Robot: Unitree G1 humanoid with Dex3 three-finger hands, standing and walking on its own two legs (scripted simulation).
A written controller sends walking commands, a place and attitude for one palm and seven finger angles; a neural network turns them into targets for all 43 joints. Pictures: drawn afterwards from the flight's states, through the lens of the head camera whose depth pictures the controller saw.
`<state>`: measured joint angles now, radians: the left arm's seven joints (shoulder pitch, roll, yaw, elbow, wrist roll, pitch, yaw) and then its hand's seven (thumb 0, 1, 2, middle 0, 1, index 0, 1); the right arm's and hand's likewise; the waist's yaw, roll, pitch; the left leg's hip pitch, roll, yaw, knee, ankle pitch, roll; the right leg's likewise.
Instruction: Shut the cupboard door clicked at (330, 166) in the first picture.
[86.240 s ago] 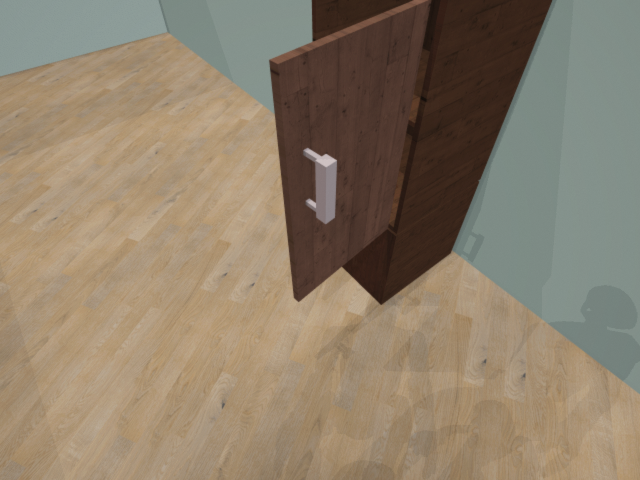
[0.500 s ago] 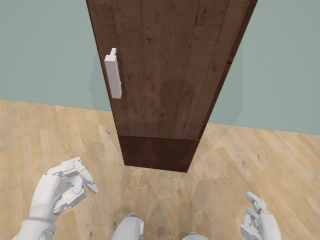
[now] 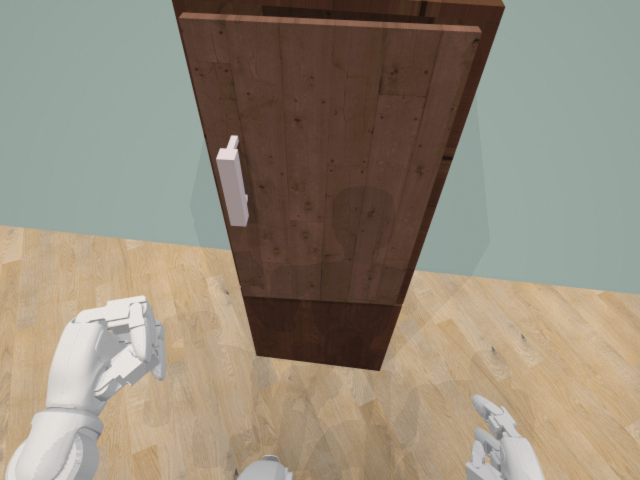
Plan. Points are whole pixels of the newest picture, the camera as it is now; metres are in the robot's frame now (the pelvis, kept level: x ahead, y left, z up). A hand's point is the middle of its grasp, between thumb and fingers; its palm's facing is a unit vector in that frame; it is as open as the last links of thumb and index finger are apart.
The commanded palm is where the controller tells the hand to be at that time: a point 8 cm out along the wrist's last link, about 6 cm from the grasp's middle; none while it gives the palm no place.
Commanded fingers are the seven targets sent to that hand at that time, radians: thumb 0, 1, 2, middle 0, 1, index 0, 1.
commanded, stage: raise the hand and make a fist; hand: left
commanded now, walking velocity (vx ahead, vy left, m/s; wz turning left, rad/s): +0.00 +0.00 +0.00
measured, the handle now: (236, 181) +0.52 +0.17 +0.08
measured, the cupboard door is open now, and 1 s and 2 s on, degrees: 4 4 4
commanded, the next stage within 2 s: bring the fist close to the handle in 0.32 s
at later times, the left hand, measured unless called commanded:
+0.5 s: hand (183, 361) +0.23 +0.17 +0.08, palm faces -0.01 -1.00 -0.04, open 3.1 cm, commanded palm +0.22 +0.22 +0.08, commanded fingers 0.00 0.90 0.90 -1.30 -1.50 -1.30 -1.50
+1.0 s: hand (217, 274) +0.34 +0.16 +0.09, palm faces +0.01 -1.00 -0.04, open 3.1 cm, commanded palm +0.32 +0.20 +0.08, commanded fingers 0.00 0.90 0.90 -1.30 -1.50 -1.30 -1.50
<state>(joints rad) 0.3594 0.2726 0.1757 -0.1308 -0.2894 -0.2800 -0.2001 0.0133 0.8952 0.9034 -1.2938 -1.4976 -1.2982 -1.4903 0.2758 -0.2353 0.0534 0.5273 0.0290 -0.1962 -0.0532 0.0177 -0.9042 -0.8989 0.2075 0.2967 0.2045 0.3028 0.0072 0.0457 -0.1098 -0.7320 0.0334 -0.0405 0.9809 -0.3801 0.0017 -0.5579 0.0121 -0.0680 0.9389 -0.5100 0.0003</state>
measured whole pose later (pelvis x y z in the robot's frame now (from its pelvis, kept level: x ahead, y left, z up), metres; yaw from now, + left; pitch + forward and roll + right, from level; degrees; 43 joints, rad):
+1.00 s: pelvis +0.01 -0.01 +0.01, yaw -1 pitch +9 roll -1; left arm -0.06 0.24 0.15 0.25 -0.21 -0.26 -0.12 0.01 0.90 0.90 -1.30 -1.50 -1.30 -1.50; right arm 0.27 -0.25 0.03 0.59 0.02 -0.13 -0.04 0.02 -0.91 -0.90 0.21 0.30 0.20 0.30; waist -0.02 0.03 -0.11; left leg -0.71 0.04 -0.01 0.92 -0.37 -0.01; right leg -0.57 0.01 -0.03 0.92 -0.51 -0.01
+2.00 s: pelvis +0.00 -0.01 +0.00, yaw -2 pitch +12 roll -1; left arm -0.52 0.25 0.20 0.80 -0.15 -0.36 -0.09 0.01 0.90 0.90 -1.30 -1.50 -1.30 -1.50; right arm 0.30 -0.25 0.00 0.64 0.02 -0.02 -0.01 0.01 -0.91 -0.90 0.20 0.30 0.20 0.30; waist -0.07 0.03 -0.11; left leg -0.78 0.05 0.00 0.92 -0.35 -0.01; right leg -0.65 0.02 -0.02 0.92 -0.48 -0.01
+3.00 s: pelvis -0.05 +0.01 -0.03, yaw -1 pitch +17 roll -4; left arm -1.03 0.45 0.14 1.20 -0.15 -0.32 -0.24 0.01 0.88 0.90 -1.42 -1.50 -1.40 -1.50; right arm 0.36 -0.28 0.04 0.73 0.01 -0.15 -0.04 0.01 -0.91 -0.90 0.21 0.30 0.20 0.30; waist -0.14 0.02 -0.10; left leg -1.09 0.02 -0.06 1.09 -0.32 0.01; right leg -0.93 0.02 -0.07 1.08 -0.46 0.01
